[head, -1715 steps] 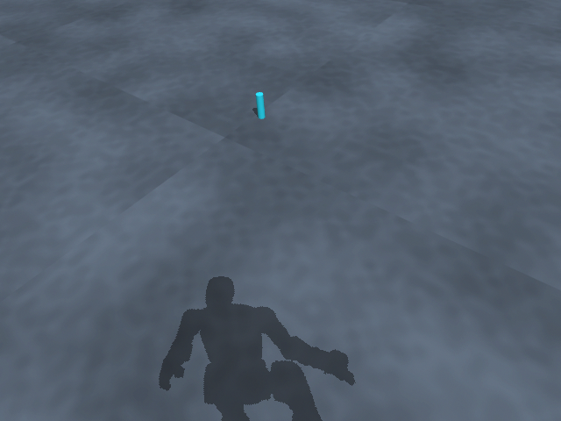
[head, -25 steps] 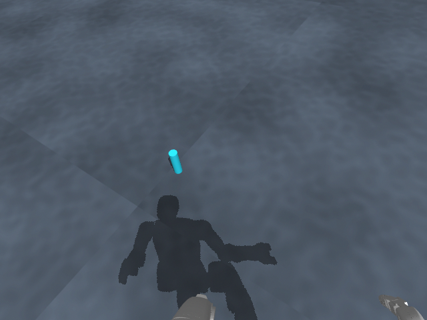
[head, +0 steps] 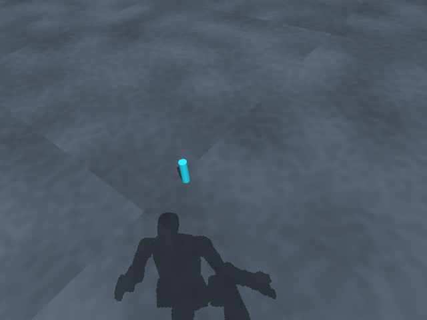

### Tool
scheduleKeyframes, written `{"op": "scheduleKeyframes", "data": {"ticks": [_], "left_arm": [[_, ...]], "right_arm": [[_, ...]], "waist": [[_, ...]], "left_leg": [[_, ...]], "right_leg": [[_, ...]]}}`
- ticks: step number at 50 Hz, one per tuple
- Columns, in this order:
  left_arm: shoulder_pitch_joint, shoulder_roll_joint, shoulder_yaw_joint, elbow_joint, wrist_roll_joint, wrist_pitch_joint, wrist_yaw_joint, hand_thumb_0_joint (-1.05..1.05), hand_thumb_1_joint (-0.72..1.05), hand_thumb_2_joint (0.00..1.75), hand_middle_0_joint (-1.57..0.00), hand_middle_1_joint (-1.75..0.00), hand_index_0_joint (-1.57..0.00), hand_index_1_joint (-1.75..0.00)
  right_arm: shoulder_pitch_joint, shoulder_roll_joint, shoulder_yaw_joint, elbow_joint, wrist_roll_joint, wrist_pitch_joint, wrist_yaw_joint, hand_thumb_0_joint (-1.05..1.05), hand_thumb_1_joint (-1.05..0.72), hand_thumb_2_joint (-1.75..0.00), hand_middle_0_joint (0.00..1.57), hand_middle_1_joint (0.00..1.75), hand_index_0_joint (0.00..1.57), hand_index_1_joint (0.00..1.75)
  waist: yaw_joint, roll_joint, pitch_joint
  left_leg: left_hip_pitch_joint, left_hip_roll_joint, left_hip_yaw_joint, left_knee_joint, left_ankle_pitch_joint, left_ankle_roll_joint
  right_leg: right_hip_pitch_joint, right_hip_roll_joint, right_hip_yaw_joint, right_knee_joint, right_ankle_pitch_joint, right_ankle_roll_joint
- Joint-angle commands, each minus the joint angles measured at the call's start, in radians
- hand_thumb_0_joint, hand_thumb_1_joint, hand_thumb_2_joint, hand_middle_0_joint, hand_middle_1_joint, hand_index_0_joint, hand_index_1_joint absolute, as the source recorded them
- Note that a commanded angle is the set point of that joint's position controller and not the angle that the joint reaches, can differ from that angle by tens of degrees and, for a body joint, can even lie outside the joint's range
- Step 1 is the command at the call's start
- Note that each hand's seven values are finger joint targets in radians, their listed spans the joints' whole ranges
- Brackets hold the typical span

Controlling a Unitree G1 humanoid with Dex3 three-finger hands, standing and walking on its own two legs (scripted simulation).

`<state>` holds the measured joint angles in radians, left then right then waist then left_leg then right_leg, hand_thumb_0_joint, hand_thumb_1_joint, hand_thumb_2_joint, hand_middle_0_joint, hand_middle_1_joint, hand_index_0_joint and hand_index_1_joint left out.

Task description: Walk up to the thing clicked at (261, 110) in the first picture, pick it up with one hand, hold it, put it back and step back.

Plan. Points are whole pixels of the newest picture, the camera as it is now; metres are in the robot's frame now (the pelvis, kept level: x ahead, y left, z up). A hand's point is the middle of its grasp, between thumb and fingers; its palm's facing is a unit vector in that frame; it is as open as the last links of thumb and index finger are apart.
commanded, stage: step back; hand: left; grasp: from the side
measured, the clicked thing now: (184, 171) +1.03 +0.23 -0.68
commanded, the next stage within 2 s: stand in 0.56 s
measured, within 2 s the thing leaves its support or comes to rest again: neither
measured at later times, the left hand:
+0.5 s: hand out of the picture +0.13 +0.29 -0.14, palm faces -0.02 -0.93 -0.36, open 7.4 cm
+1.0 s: hand out of the picture +0.11 +0.27 -0.13, palm faces -0.06 -0.94 -0.34, open 7.4 cm
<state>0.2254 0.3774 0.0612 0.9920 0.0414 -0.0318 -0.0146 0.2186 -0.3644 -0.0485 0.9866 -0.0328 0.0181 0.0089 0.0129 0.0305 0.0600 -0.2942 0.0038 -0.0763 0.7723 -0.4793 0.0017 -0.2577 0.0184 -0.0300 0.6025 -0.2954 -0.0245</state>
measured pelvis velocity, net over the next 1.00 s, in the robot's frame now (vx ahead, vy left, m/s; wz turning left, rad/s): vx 0.03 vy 0.02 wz -0.02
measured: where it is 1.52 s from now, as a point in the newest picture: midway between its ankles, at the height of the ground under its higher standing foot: outside the picture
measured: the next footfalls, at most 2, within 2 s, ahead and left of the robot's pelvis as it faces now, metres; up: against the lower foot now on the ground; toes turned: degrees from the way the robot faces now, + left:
none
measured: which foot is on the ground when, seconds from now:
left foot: down 0.00-1.00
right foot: down 0.00-1.00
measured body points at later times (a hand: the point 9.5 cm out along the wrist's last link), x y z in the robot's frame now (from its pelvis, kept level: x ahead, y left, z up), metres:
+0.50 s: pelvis +0.04 +0.03 +0.01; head +0.05 +0.03 +0.46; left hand +0.13 +0.34 -0.12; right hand +0.15 -0.26 -0.11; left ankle +0.05 +0.15 -0.73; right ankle +0.02 -0.11 -0.73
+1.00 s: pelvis +0.03 +0.02 +0.02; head +0.04 +0.02 +0.47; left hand +0.12 +0.31 -0.11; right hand +0.09 -0.29 -0.11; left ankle +0.05 +0.15 -0.73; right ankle +0.02 -0.11 -0.73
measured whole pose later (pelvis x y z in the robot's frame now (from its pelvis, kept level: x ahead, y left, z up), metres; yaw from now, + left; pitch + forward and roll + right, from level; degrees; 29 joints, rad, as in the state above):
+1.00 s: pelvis +0.03 +0.02 +0.02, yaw -1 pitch -2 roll +0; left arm 0.10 0.34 0.00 1.15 0.01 -0.02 -0.01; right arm 0.09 -0.35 -0.02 1.16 -0.01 -0.01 0.01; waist -0.02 0.00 0.05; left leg -0.14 0.03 0.03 0.32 -0.14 -0.02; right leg -0.10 -0.01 0.02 0.33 -0.20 0.02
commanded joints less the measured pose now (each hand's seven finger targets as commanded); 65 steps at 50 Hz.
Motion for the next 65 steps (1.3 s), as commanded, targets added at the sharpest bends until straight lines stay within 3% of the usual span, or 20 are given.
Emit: {"op": "scheduleKeyframes", "data": {"ticks": [1, 3, 5, 7, 8, 9, 10, 11, 13, 14, 16, 20, 27, 28, 30, 34, 39, 46, 50, 65], "left_arm": [[-0.047, 0.286, 0.072, -0.089, -0.009, -0.044, 0.029, 0.00, 0.90, 0.90, -0.20, -0.30, -0.20, -0.30], [-0.069, 0.270, 0.063, -0.087, -0.006, -0.043, 0.026, 0.00, 0.90, 0.90, -0.20, -0.30, -0.20, -0.30], [-0.093, 0.258, 0.051, -0.091, -0.013, -0.037, 0.021, 0.00, 0.90, 0.90, -0.20, -0.30, -0.20, -0.30], [-0.112, 0.237, 0.032, -0.093, -0.023, -0.023, 0.020, 0.00, 0.90, 0.90, -0.20, -0.30, -0.20, -0.30], [-0.094, 0.200, 0.015, -0.099, -0.026, -0.018, 0.021, 0.00, 0.90, 0.90, -0.20, -0.30, -0.20, -0.30], [-0.086, 0.159, 0.003, -0.100, -0.039, -0.012, 0.022, 0.00, 0.90, 0.90, -0.20, -0.30, -0.20, -0.30], [-0.084, 0.172, 0.009, -0.082, -0.051, -0.002, 0.025, 0.00, 0.90, 0.90, -0.20, -0.30, -0.20, -0.30], [-0.078, 0.192, 0.014, -0.063, -0.042, 0.002, 0.026, 0.00, 0.90, 0.90, -0.20, -0.30, -0.20, -0.30], [-0.067, 0.175, 0.007, -0.036, -0.035, -0.005, 0.026, 0.00, 0.90, 0.90, -0.20, -0.30, -0.20, -0.30], [-0.058, 0.191, 0.009, -0.025, -0.036, -0.011, 0.026, 0.00, 0.90, 0.90, -0.20, -0.30, -0.20, -0.30], [-0.081, 0.211, 0.012, -0.015, -0.037, -0.016, 0.025, 0.00, 0.90, 0.90, -0.20, -0.30, -0.20, -0.30], [-0.105, 0.203, 0.006, 0.001, -0.039, -0.015, 0.030, 0.00, 0.90, 0.90, -0.20, -0.30, -0.20, -0.30], [-0.144, 0.198, -0.002, 0.025, -0.032, -0.010, 0.027, 0.00, 0.90, 0.90, -0.20, -0.30, -0.20, -0.30], [-0.157, 0.165, -0.018, 0.045, -0.039, -0.011, 0.024, 0.00, 0.90, 0.90, -0.20, -0.30, -0.20, -0.30], [-0.164, 0.174, -0.017, 0.051, -0.038, -0.010, 0.024, 0.00, 0.90, 0.90, -0.20, -0.30, -0.20, -0.30], [-0.179, 0.182, -0.018, 0.065, -0.038, -0.015, 0.025, 0.00, 0.90, 0.90, -0.20, -0.30, -0.20, -0.30], [-0.199, 0.189, -0.018, 0.078, -0.036, -0.012, 0.024, 0.00, 0.90, 0.90, -0.20, -0.30, -0.20, -0.30], [-0.184, 0.184, -0.019, 0.092, -0.033, -0.010, 0.020, 0.00, 0.90, 0.90, -0.20, -0.30, -0.20, -0.30], [-0.180, 0.189, -0.018, 0.094, -0.034, -0.006, 0.019, 0.00, 0.90, 0.90, -0.20, -0.30, -0.20, -0.30], [-0.157, 0.190, -0.020, 0.091, -0.038, -0.008, 0.022, 0.00, 0.90, 0.90, -0.20, -0.30, -0.20, -0.30]], "right_arm": [[-0.040, -0.203, -0.054, -0.075, 0.006, -0.042, -0.013, 0.00, -0.90, -0.90, 0.20, 0.30, 0.20, 0.30], [-0.018, -0.186, -0.049, -0.057, 0.007, -0.050, -0.006, 0.00, -0.90, -0.90, 0.20, 0.30, 0.20, 0.30], [-0.006, -0.165, -0.049, -0.046, 0.001, -0.051, -0.003, 0.00, -0.90, -0.90, 0.20, 0.30, 0.20, 0.30], [0.000, -0.154, -0.048, -0.028, 0.001, -0.055, -0.008, 0.00, -0.90, -0.90, 0.20, 0.30, 0.20, 0.30], [-0.005, -0.176, -0.052, -0.029, -0.003, -0.058, -0.015, 0.00, -0.90, -0.90, 0.20, 0.30, 0.20, 0.30], [-0.024, -0.217, -0.055, -0.034, -0.007, -0.066, -0.022, 0.00, -0.90, -0.90, 0.20, 0.30, 0.20, 0.30], [-0.087, -0.270, -0.056, -0.047, 0.002, -0.065, -0.020, 0.00, -0.90, -0.90, 0.20, 0.30, 0.20, 0.30], [-0.121, -0.275, -0.057, -0.047, 0.005, -0.064, -0.016, 0.00, -0.90, -0.90, 0.20, 0.30, 0.20, 0.30], [-0.165, -0.238, -0.039, -0.040, 0.005, -0.060, -0.015, 0.00, -0.90, -0.90, 0.20, 0.30, 0.20, 0.30], [-0.180, -0.221, -0.032, -0.037, 0.006, -0.060, -0.016, 0.00, -0.90, -0.90, 0.20, 0.30, 0.20, 0.30], [-0.162, -0.200, -0.025, -0.019, 0.013, -0.060, -0.018, 0.00, -0.90, -0.90, 0.20, 0.30, 0.20, 0.30], [-0.177, -0.197, -0.026, 0.005, 0.021, -0.058, -0.020, 0.00, -0.90, -0.90, 0.20, 0.30, 0.20, 0.30], [-0.232, -0.181, -0.023, 0.033, 0.018, -0.052, -0.018, 0.00, -0.90, -0.90, 0.20, 0.30, 0.20, 0.30], [-0.216, -0.181, -0.014, 0.045, 0.031, -0.056, -0.012, 0.00, -0.90, -0.90, 0.20, 0.30, 0.20, 0.30], [-0.222, -0.187, -0.018, 0.057, 0.030, -0.056, -0.011, 0.00, -0.90, -0.90, 0.20, 0.30, 0.20, 0.30], [-0.218, -0.183, -0.012, 0.071, 0.027, -0.060, -0.008, 0.00, -0.90, -0.90, 0.20, 0.30, 0.20, 0.30], [-0.221, -0.177, -0.008, 0.087, 0.024, -0.055, -0.006, 0.00, -0.90, -0.90, 0.20, 0.30, 0.20, 0.30], [-0.209, -0.190, -0.005, 0.104, 0.025, -0.058, -0.006, 0.00, -0.90, -0.90, 0.20, 0.30, 0.20, 0.30], [-0.194, -0.185, -0.001, 0.112, 0.022, -0.056, -0.007, 0.00, -0.90, -0.90, 0.20, 0.30, 0.20, 0.30], [-0.161, -0.193, 0.007, 0.116, 0.024, -0.053, -0.012, 0.00, -0.90, -0.90, 0.20, 0.30, 0.20, 0.30]], "waist": [[0.017, -0.086, 0.048], [0.008, -0.155, -0.007], [-0.005, -0.191, -0.030], [-0.030, -0.161, -0.047], [-0.033, -0.112, -0.073], [-0.021, 0.016, -0.108], [0.003, 0.073, -0.100], [0.007, 0.077, -0.076], [0.029, 0.086, -0.067], [0.028, 0.096, -0.076], [0.009, 0.078, -0.108], [0.003, 0.025, -0.170], [0.002, -0.034, -0.122], [-0.016, -0.019, -0.117], [-0.012, -0.035, -0.107], [-0.015, -0.032, -0.130], [-0.019, -0.039, -0.083], [-0.016, -0.017, -0.075], [-0.016, -0.027, -0.070], [-0.020, -0.034, -0.103]], "left_leg": [[-0.202, 0.033, -0.057, 0.126, -0.015, 0.011], [-0.120, 0.043, 0.011, 0.000, 0.019, 0.007], [-0.007, 0.020, 0.078, -0.109, 0.065, 0.005], [0.131, -0.001, 0.102, -0.294, 0.250, 0.005], [0.208, 0.034, 0.040, -0.335, 0.344, 0.020], [0.199, 0.181, -0.153, -0.389, 0.402, 0.064], [0.066, 0.279, -0.247, -0.431, 0.291, 0.148], [0.005, 0.291, -0.246, -0.432, 0.252, 0.177], [0.023, 0.223, -0.143, -0.397, 0.351, 0.113], [0.027, 0.186, -0.091, -0.373, 0.402, 0.077], [0.055, 0.139, -0.034, -0.353, 0.466, 0.041], [0.175, 0.140, 0.004, -0.323, 0.642, 0.045], [0.168, 0.133, 0.019, -0.393, 0.452, 0.034], [0.196, 0.131, -0.004, -0.424, 0.483, 0.032], [0.205, 0.132, -0.005, -0.440, 0.448, 0.030], [0.247, 0.137, 0.004, -0.446, 0.548, 0.024], [0.193, 0.124, 0.005, -0.495, 0.387, 0.010], [0.189, 0.127, -0.002, -0.515, 0.327, 0.008], [0.195, 0.126, -0.004, -0.518, 0.319, 0.007], [0.223, 0.136, 0.010, -0.476, 0.455, 0.012]], "right_leg": [[0.038, -0.341, 0.442, -0.318, -0.139, -0.190], [0.047, -0.286, 0.318, -0.266, 0.048, -0.159], [0.000, -0.240, 0.227, -0.219, 0.150, -0.130], [-0.056, -0.194, 0.155, -0.118, 0.260, -0.088], [-0.096, -0.166, 0.134, -0.056, 0.301, -0.054], [-0.106, -0.093, 0.089, 0.023, 0.236, -0.007], [-0.036, -0.031, 0.039, 0.048, -0.065, 0.010], [0.034, -0.040, 0.050, 0.049, -0.150, 0.006], [0.073, -0.058, 0.070, -0.085, -0.002, -0.003], [0.097, -0.070, 0.091, -0.113, 0.101, -0.006], [0.129, -0.099, 0.120, -0.111, 0.243, -0.013], [0.133, -0.112, 0.113, -0.137, 0.360, -0.006], [0.125, -0.127, 0.140, -0.213, 0.305, -0.003], [0.119, -0.132, 0.132, -0.244, 0.305, 0.006], [0.117, -0.131, 0.130, -0.276, 0.253, 0.012], [0.147, -0.144, 0.126, -0.287, 0.327, 0.014], [0.135, -0.143, 0.134, -0.332, 0.185, 0.012], [0.122, -0.143, 0.136, -0.348, 0.139, 0.011], [0.101, -0.142, 0.138, -0.349, 0.128, 0.006], [0.141, -0.151, 0.137, -0.336, 0.270, 0.006]]}}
